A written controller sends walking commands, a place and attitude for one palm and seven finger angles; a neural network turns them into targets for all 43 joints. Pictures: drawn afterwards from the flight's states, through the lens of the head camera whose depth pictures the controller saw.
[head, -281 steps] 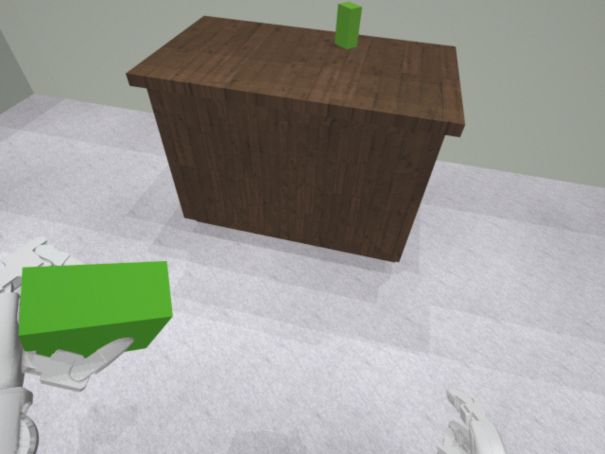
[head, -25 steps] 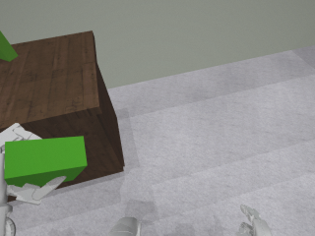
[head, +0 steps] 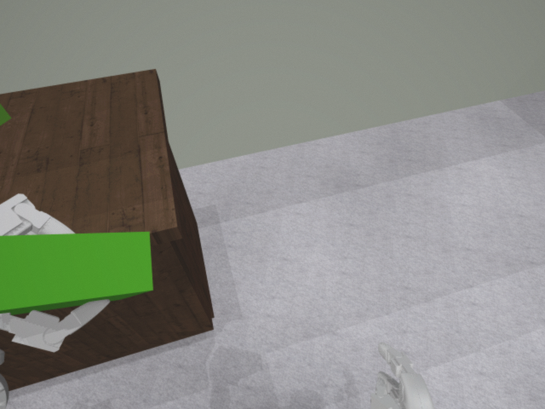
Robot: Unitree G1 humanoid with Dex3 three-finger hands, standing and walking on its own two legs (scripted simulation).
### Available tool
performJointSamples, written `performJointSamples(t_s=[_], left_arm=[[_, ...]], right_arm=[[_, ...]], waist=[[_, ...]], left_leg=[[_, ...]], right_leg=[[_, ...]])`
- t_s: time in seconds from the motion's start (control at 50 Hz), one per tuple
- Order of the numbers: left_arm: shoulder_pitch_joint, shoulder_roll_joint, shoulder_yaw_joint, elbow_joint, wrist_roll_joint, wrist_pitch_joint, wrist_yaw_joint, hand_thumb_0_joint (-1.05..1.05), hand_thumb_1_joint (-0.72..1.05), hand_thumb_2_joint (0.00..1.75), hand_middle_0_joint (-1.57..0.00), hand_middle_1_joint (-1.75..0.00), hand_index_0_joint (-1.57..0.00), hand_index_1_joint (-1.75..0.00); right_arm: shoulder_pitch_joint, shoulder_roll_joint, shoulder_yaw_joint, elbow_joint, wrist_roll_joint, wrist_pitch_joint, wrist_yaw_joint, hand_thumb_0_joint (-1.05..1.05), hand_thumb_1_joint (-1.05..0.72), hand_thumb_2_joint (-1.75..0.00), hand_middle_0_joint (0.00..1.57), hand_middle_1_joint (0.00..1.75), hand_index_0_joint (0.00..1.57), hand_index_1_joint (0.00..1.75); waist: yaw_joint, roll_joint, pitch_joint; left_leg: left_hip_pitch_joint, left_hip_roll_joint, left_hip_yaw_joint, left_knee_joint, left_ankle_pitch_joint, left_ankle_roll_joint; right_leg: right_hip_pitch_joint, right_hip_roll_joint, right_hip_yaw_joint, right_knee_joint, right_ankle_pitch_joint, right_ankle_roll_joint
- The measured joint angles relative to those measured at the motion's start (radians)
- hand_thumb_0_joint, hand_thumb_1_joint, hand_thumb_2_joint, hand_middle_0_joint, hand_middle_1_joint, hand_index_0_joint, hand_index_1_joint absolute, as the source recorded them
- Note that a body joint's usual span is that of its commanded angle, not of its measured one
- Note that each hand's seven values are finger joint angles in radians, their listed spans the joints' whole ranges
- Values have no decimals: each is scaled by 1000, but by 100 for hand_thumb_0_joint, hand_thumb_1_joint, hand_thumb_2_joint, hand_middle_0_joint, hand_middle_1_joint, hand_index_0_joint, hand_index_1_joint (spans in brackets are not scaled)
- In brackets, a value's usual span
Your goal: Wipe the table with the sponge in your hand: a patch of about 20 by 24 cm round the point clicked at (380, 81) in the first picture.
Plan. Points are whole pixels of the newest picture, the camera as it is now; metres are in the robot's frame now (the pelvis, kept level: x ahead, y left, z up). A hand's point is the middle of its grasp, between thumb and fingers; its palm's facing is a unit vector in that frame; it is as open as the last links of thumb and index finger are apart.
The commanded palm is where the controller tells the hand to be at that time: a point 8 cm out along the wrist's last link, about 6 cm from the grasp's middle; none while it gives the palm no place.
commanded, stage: come to a stop and stand still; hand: left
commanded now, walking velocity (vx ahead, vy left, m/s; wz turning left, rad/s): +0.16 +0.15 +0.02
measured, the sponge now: (93, 273) +0.22 +0.20 +0.17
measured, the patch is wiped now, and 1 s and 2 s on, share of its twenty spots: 0.00 0.00 0.00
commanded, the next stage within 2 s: look again from close up in 1.70 s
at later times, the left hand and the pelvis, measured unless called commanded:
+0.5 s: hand (9, 233) +0.26 +0.29 +0.19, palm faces +0.38 -0.82 -0.42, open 9.4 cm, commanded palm +0.19 +0.33 +0.19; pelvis +0.03 +0.05 +0.01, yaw -1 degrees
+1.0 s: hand (2, 314) +0.18 +0.26 +0.18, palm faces +0.39 -0.84 -0.38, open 9.4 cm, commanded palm +0.13 +0.30 +0.19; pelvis -0.03 +0.02 +0.01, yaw -1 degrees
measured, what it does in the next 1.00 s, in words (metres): steps on the spot: left foot, then right foot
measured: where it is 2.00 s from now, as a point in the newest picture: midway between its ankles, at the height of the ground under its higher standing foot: outside the picture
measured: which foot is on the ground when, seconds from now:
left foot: down 0.00-0.02, up 0.04-0.32, down 0.34-0.68, up 0.70-0.90, down 0.92-1.00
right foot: down 0.00-0.36, up 0.38-0.62, down 0.64-1.00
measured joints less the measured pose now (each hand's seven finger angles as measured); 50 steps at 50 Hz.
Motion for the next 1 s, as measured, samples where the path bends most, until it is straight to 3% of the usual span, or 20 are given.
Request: performJointSamples(t_s=[0.06, 0.1, 0.14, 0.18, 0.28, 0.34, 0.38, 0.42, 0.48, 0.64, 0.68, 0.72, 0.76, 0.84, 0.94, 1.0], left_arm=[[-16, -8, -2, 40, 1, -4, -7, 0, -44, 101, -82, -135, -82, -135], [-32, -25, 3, 86, -5, -3, -8, 0, -44, 101, -82, -135, -82, -135], [-38, -47, 9, 127, -2, -3, -4, 0, -44, 101, -82, -135, -82, -135], [-34, -61, 7, 148, 2, 0, 2, 0, -44, 101, -82, -135, -82, -135], [-4, -65, -23, 78, 11, 21, 14, 0, -44, 101, -82, -135, -82, -135], [16, -47, -29, -3, 8, 25, 19, 0, -44, 101, -82, -135, -82, -135], [-13, -7, -13, -14, 3, 19, 19, 0, -44, 101, -82, -135, -82, -135], [-54, 17, 8, 13, 1, 16, 14, 0, -44, 101, -82, -135, -82, -135], [-82, 17, 25, 26, -3, 32, 13, 0, -44, 101, -82, -135, -82, -135], [-8, -2, -1, -18, -27, 63, -7, 0, -44, 101, -82, -135, -82, -135], [-16, -11, -8, 13, -24, 68, -10, 0, -44, 101, -82, -135, -82, -135], [-20, -25, -19, 40, -26, 84, -12, 0, -44, 101, -82, -135, -82, -135], [-10, -44, -29, 56, -30, 97, -9, 0, -44, 101, -82, -135, -82, -135], [-14, -66, -50, 81, -24, 101, -2, 0, -44, 101, -82, -135, -82, -135], [-39, -56, -53, 87, -15, 83, 6, 0, -44, 101, -82, -135, -82, -135], [-34, -45, -41, 100, -10, 72, 10, 0, -44, 101, -82, -135, -82, -135]], right_arm=[[-7, -30, -9, 36, 1, 28, 1, 1, -91, -90, 21, 30, 20, 30], [-18, -53, -17, 61, 2, 50, 6, 1, -91, -90, 21, 30, 20, 30], [-27, -78, -22, 67, 0, 66, 4, 1, -91, -90, 21, 30, 20, 30], [-33, -98, -29, 57, -1, 73, -2, 1, -91, -90, 21, 30, 20, 30], [-40, -135, -53, -7, -6, 69, -26, 1, -91, -90, 20, 30, 20, 30], [-40, -152, -68, -49, -5, 69, -41, 1, -91, -90, 20, 30, 20, 30], [-50, -125, -82, -53, -1, 70, -46, 1, -91, -90, 20, 30, 20, 29], [-61, -91, -76, -54, -7, 61, -38, 1, -91, -90, 20, 30, 20, 29], [-66, -55, -48, -60, -9, 37, -4, 1, -91, -90, 20, 30, 19, 29], [-35, -8, 15, -71, -7, 18, 29, 1, -91, -90, 21, 30, 20, 30], [-35, -17, 16, -58, -3, 29, 24, 1, -90, -90, 21, 30, 20, 30], [-27, -30, 13, -33, 1, 44, 17, 1, -90, -90, 21, 30, 20, 30], [-14, -48, 10, -6, 2, 52, 9, 1, -91, -90, 21, 30, 20, 30], [14, -86, -3, 31, 3, 60, -16, 1, -91, -90, 21, 30, 20, 30], [32, -121, -29, 34, 1, 63, -38, 1, -91, -90, 20, 30, 20, 30], [32, -116, -31, 22, -2, 67, -43, 1, -91, -90, 20, 30, 20, 30]], waist=[[10, 47, 1], [17, 40, 2], [15, 34, 6], [7, 21, 14], [-2, -15, 42], [-2, -5, 45], [9, -41, 46], [16, -65, 48], [9, -54, 49], [15, -10, 20], [16, 20, 30], [17, 35, 22], [22, 31, 2], [11, 21, -28], [-5, 12, -39], [6, -20, -38]], left_leg=[[-57, -6, -49, 196, -110, -5], [-121, -38, -81, 391, -134, -19], [-164, -41, -91, 482, -117, -29], [-178, -31, -87, 449, -90, -35], [-113, -11, -63, 140, -2, -33], [-21, -1, -62, -58, 168, -26], [-8, -9, -43, -54, 100, -4], [-9, -10, -35, -55, 85, 8], [-2, 8, -49, -91, 119, 7], [-33, 41, -52, -107, 161, -13], [-45, 57, -64, -79, 157, -21], [-62, 50, -87, -25, 66, -26], [-78, 19, -114, 69, -18, -26], [-56, -21, -124, 154, -71, -24], [66, -28, -117, -58, 23, -4], [83, -37, -94, -95, 57, 11]], right_leg=[[19, 8, -17, 7, 15, -72], [38, -8, -7, -9, 6, -76], [66, -20, 0, -53, 22, -63], [92, -32, 5, -95, 41, -54], [120, -50, 12, -123, 48, -29], [118, -32, 13, -71, 14, -8], [87, -36, 47, 11, -56, 4], [38, -8, 95, 129, -153, 11], [4, 38, 100, 193, -138, 14], [88, 64, 67, -72, -38, 23], [108, 78, 50, -126, 83, -23], [105, 84, 44, -121, 96, -65], [95, 78, 55, -120, 92, -82], [91, 70, 52, -136, 110, -85], [75, 78, 27, -131, 124, -81], [78, 70, 49, -148, 134, -54]])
